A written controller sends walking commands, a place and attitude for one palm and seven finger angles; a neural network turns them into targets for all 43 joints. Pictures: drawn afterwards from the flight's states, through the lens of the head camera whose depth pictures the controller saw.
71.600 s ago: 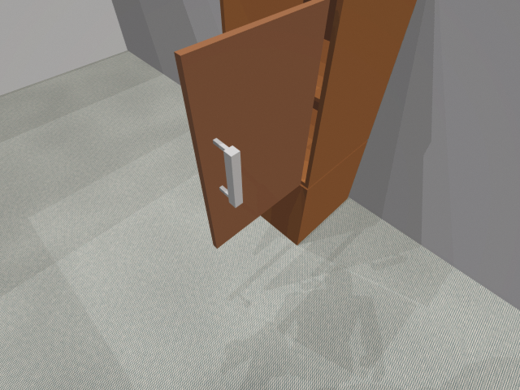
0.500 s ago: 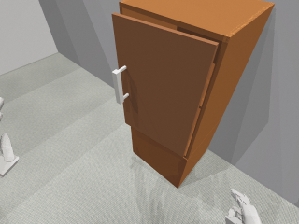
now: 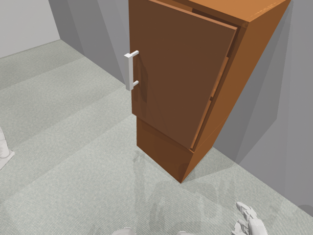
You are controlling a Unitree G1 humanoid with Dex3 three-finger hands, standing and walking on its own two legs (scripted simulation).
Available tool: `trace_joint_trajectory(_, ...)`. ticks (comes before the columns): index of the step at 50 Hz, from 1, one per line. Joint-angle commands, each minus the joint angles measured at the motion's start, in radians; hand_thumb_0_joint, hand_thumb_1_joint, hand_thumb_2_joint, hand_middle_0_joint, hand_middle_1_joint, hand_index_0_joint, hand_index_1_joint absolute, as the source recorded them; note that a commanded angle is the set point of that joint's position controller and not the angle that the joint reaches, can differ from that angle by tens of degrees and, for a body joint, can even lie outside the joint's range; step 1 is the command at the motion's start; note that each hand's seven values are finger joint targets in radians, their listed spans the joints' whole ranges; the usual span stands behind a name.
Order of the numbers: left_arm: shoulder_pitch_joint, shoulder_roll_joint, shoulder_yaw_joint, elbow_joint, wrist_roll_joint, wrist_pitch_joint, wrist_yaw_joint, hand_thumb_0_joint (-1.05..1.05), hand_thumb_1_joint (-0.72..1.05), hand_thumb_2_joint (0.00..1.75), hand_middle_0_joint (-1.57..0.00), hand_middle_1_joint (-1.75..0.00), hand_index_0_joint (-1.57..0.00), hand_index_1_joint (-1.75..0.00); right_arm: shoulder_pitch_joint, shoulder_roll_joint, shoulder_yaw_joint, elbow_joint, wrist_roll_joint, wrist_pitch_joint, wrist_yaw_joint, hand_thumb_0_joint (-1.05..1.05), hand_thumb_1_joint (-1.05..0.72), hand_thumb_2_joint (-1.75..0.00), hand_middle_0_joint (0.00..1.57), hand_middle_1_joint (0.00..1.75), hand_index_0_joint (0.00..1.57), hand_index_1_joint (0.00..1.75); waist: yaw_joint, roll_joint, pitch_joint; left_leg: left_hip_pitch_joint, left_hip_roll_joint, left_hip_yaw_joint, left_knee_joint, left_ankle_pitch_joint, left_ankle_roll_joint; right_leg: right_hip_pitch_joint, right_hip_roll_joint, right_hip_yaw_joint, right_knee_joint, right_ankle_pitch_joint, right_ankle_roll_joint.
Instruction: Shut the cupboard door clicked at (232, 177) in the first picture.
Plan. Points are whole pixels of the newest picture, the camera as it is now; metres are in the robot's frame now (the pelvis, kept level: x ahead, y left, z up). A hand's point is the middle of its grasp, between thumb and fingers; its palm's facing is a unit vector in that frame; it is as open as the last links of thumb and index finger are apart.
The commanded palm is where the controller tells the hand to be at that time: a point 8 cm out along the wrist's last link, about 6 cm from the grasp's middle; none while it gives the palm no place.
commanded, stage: step back with the hand held close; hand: left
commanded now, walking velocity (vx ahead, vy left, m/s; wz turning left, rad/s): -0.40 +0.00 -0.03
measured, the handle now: (132, 71) +0.73 +0.12 +0.00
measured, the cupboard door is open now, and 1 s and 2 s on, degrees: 6 6 6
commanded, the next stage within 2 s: stop stepping back and stand still in 0.56 s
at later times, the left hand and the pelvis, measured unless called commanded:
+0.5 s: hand out of the picture +0.12 +0.26 +0.20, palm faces +0.43 -0.79 -0.45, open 7.4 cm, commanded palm +0.06 +0.29 +0.20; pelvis -0.08 -0.01 +0.02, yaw +0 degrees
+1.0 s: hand out of the picture +0.01 +0.24 +0.20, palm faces +0.40 -0.82 -0.41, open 7.4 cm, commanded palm -0.04 +0.28 +0.20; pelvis -0.20 -0.01 +0.01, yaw -4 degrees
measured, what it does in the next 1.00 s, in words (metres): walks backwards: left foot, then right foot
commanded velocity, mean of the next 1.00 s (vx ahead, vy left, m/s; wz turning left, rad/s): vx -0.15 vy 0.00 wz -0.03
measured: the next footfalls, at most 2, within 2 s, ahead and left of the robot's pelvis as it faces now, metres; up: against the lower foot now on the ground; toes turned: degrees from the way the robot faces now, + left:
left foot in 0.50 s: -0.03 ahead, +0.10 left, +0.00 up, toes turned -3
right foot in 0.82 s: -0.25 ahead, -0.09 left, +0.00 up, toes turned -4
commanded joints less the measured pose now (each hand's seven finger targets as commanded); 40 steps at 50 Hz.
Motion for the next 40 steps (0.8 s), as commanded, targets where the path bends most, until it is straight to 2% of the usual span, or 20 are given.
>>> trace_joint_trajectory(1, -0.033, 0.182, 0.159, -0.195, -0.002, -0.063, 0.019, 0.0, 0.9, 0.9, -0.2, -0.3, -0.2, -0.3, -0.116, -0.156, -0.068, -0.154, -0.004, -0.068, -0.017, 0.0, -0.9, -0.9, 0.2, 0.3, 0.2, 0.3, 0.028, 0.228, -0.135, -0.439, 0.291, -0.357, -0.496, -0.472, 0.058, 0.536, 0.059, 0.046, 0.236, 0.021, 0.004)
trace_joint_trajectory(7, -0.053, 0.138, 0.107, -0.21, -0.024, -0.082, -0.011, 0.0, 0.9, 0.9, -0.2, -0.3, -0.2, -0.3, -0.108, -0.144, -0.066, -0.102, -0.023, -0.11, -0.011, 0.0, -0.9, -0.9, 0.2, 0.3, 0.2, 0.3, 0.023, 0.204, -0.106, -0.186, 0.314, -0.324, -0.468, -0.249, 0.036, 0.373, 0.066, 0.049, 0.092, -0.138, -0.006)
trace_joint_trajectory(11, -0.09, 0.136, 0.049, -0.235, -0.04, -0.086, -0.003, 0.0, 0.9, 0.9, -0.2, -0.3, -0.2, -0.3, -0.124, -0.123, -0.061, -0.068, -0.011, -0.125, -0.008, 0.0, -0.9, -0.9, 0.2, 0.3, 0.2, 0.3, 0.02, 0.177, -0.229, 0.162, 0.23, -0.206, -0.343, 0.091, -0.039, 0.221, 0.003, 0.101, -0.121, 0.001, -0.036)
trace_joint_trajectory(13, -0.084, 0.17, 0.065, -0.227, -0.043, -0.075, 0.0, 0.0, 0.9, 0.9, -0.2, -0.3, -0.2, -0.3, -0.145, -0.116, -0.067, -0.079, -0.003, -0.115, -0.012, 0.0, -0.9, -0.9, 0.2, 0.3, 0.2, 0.3, 0.018, 0.103, -0.27, 0.212, 0.18, -0.14, -0.284, 0.027, -0.063, 0.17, -0.03, 0.16, -0.158, -0.004, -0.043)
trace_joint_trajectory(15, -0.036, 0.211, 0.104, -0.221, -0.044, -0.063, 0.002, 0.0, 0.9, 0.9, -0.2, -0.3, -0.2, -0.3, -0.154, -0.107, -0.07, -0.097, -0.005, -0.092, -0.01, 0.0, -0.9, -0.9, 0.2, 0.3, 0.2, 0.3, 0.015, 0.07, -0.22, 0.173, 0.118, -0.094, -0.207, -0.151, -0.089, 0.072, -0.108, 0.255, -0.276, -0.222, -0.085)
trace_joint_trajectory(16, -0.015, 0.219, 0.104, -0.21, -0.042, -0.055, 0.005, 0.0, 0.9, 0.9, -0.2, -0.3, -0.2, -0.3, -0.157, -0.088, -0.059, -0.104, -0.009, -0.077, -0.009, 0.0, -0.9, -0.9, 0.2, 0.3, 0.2, 0.3, 0.016, 0.012, -0.172, 0.189, 0.078, -0.067, -0.107, -0.13, -0.112, -0.03, -0.18, 0.325, -0.355, -0.296, -0.119)
trace_joint_trajectory(18, -0.004, 0.237, 0.106, -0.171, -0.027, -0.036, 0.021, 0.0, 0.9, 0.9, -0.2, -0.3, -0.2, -0.3, -0.152, -0.076, -0.051, -0.091, -0.016, -0.049, -0.005, 0.0, -0.9, -0.9, 0.2, 0.3, 0.2, 0.3, 0.014, -0.101, -0.123, 0.205, 0.021, -0.052, 0.115, -0.074, -0.128, -0.131, -0.309, 0.401, -0.434, -0.146, -0.173)
trace_joint_trajectory(21, -0.02, 0.22, 0.09, -0.109, -0.015, -0.013, 0.024, 0.0, 0.9, 0.9, -0.2, -0.3, -0.2, -0.3, -0.149, -0.06, -0.036, -0.09, -0.019, -0.012, -0.013, 0.0, -0.9, -0.9, 0.2, 0.3, 0.2, 0.3, 0.006, -0.098, -0.057, 0.087, 0.035, -0.117, 0.036, -0.091, -0.118, 0.007, -0.267, 0.294, -0.34, 0.186, -0.15)
trace_joint_trajectory(23, -0.043, 0.202, 0.066, -0.094, -0.017, -0.008, 0.023, 0.0, 0.9, 0.9, -0.2, -0.3, -0.2, -0.3, -0.131, -0.088, -0.036, -0.09, -0.008, -0.004, -0.024, 0.0, -0.9, -0.9, 0.2, 0.3, 0.2, 0.3, -0.006, -0.037, -0.053, 0.135, 0.029, -0.087, -0.233, 0.068, -0.106, 0.076, -0.146, 0.177, -0.243, 0.258, -0.078)
trace_joint_trajectory(24, -0.055, 0.207, 0.068, -0.116, -0.021, -0.012, 0.02, 0.0, 0.9, 0.9, -0.2, -0.3, -0.2, -0.3, -0.132, -0.118, -0.048, -0.098, 0.002, -0.009, -0.03, 0.0, -0.9, -0.9, 0.2, 0.3, 0.2, 0.3, 0.005, 0.068, -0.086, 0.139, 0.09, -0.126, -0.336, 0.251, -0.079, 0.139, -0.059, 0.123, -0.17, 0.251, -0.029)
trace_joint_trajectory(25, -0.057, 0.212, 0.067, -0.147, -0.02, -0.018, 0.014, 0.0, 0.9, 0.9, -0.2, -0.3, -0.2, -0.3, -0.147, -0.137, -0.061, -0.116, 0.015, -0.016, -0.034, 0.0, -0.9, -0.9, 0.2, 0.3, 0.2, 0.3, 0.021, 0.167, -0.134, 0.11, 0.177, -0.192, -0.377, 0.38, -0.055, 0.24, 0.016, 0.066, -0.097, 0.215, 0.006)
trace_joint_trajectory(26, -0.014, 0.226, 0.095, -0.133, -0.031, -0.029, 0.003, 0.0, 0.9, 0.9, -0.2, -0.3, -0.2, -0.3, -0.119, -0.142, -0.074, -0.116, 0.027, -0.031, -0.028, 0.0, -0.9, -0.9, 0.2, 0.3, 0.2, 0.3, 0.035, 0.14, -0.219, 0.142, 0.214, -0.17, -0.375, 0.423, -0.036, 0.303, 0.04, 0.056, -0.051, 0.135, 0.013)
trace_joint_trajectory(27, 0.005, 0.217, 0.096, -0.165, -0.037, -0.032, -0.008, 0.0, 0.9, 0.9, -0.2, -0.3, -0.2, -0.3, -0.132, -0.147, -0.073, -0.138, 0.012, -0.044, -0.023, 0.0, -0.9, -0.9, 0.2, 0.3, 0.2, 0.3, 0.032, 0.275, -0.246, 0.052, 0.277, -0.266, -0.455, 0.324, 0.001, 0.345, 0.069, 0.024, 0.075, -0.03, 0.018)
trace_joint_trajectory(28, -0.01, 0.195, 0.094, -0.213, -0.037, -0.03, -0.013, 0.0, 0.9, 0.9, -0.2, -0.3, -0.2, -0.3, -0.138, -0.145, -0.075, -0.132, -0.01, -0.056, -0.019, 0.0, -0.9, -0.9, 0.2, 0.3, 0.2, 0.3, 0.036, 0.334, -0.237, -0.043, 0.34, -0.319, -0.519, 0.196, 0.033, 0.372, 0.076, 0.027, 0.199, -0.183, 0.018)
trace_joint_trajectory(29, -0.027, 0.18, 0.084, -0.241, -0.03, -0.027, -0.015, 0.0, 0.9, 0.9, -0.2, -0.3, -0.2, -0.3, -0.135, -0.139, -0.08, -0.121, -0.017, -0.068, -0.013, 0.0, -0.9, -0.9, 0.2, 0.3, 0.2, 0.3, 0.035, 0.286, -0.214, -0.094, 0.372, -0.341, -0.532, 0.066, 0.062, 0.368, 0.072, 0.049, 0.287, -0.225, 0.012)
trace_joint_trajectory(31, 0.005, 0.166, 0.074, -0.258, -0.038, -0.026, -0.011, 0.0, 0.9, 0.9, -0.2, -0.3, -0.2, -0.3, -0.132, -0.133, -0.076, -0.107, -0.012, -0.089, -0.007, 0.0, -0.9, -0.9, 0.2, 0.3, 0.2, 0.3, 0.037, 0.208, -0.205, 0.032, 0.341, -0.296, -0.482, 0.102, 0.055, 0.253, 0.057, 0.04, 0.22, -0.282, 0.007)
trace_joint_trajectory(34, 0.028, 0.143, 0.044, -0.28, -0.052, -0.013, -0.003, 0.0, 0.9, 0.9, -0.2, -0.3, -0.2, -0.3, -0.12, -0.117, -0.059, -0.079, -0.013, -0.114, 0.003, 0.0, -0.9, -0.9, 0.2, 0.3, 0.2, 0.3, 0.027, 0.279, -0.224, 0.203, 0.286, -0.273, -0.51, 0.022, 0.017, 0.185, 0.061, -0.002, 0.076, -0.345, 0.005)
trace_joint_trajectory(37, 0.048, 0.172, 0.07, -0.269, -0.06, 0.005, 0.004, 0.0, 0.9, 0.9, -0.2, -0.3, -0.2, -0.3, -0.104, -0.116, -0.043, -0.079, -0.016, -0.113, -0.004, 0.0, -0.9, -0.9, 0.2, 0.3, 0.2, 0.3, 0.023, 0.281, -0.198, 0.223, 0.199, -0.216, -0.525, -0.157, -0.052, 0.293, 0.071, -0.073, -0.275, -0.251, -0.017)
trace_joint_trajectory(38, 0.063, 0.19, 0.085, -0.26, -0.06, 0.012, 0.004, 0.0, 0.9, 0.9, -0.2, -0.3, -0.2, -0.3, -0.095, -0.115, -0.04, -0.082, -0.015, -0.103, -0.005, 0.0, -0.9, -0.9, 0.2, 0.3, 0.2, 0.3, 0.017, 0.253, -0.195, 0.199, 0.151, -0.169, -0.496, -0.166, -0.08, 0.336, 0.056, -0.065, -0.341, -0.21, -0.036)
trace_joint_trajectory(40, 0.088, 0.25, 0.155, -0.228, -0.061, 0.025, 0.009, 0.0, 0.9, 0.9, -0.2, -0.3, -0.2, -0.3, -0.091, -0.11, -0.039, -0.086, -0.026, -0.08, -0.003, 0.0, -0.9, -0.9, 0.2, 0.3, 0.2, 0.3, 0.01, 0.152, -0.221, 0.246, 0.076, -0.071, -0.302, -0.094, -0.117, 0.257, -0.067, 0.015, -0.397, -0.218, -0.098)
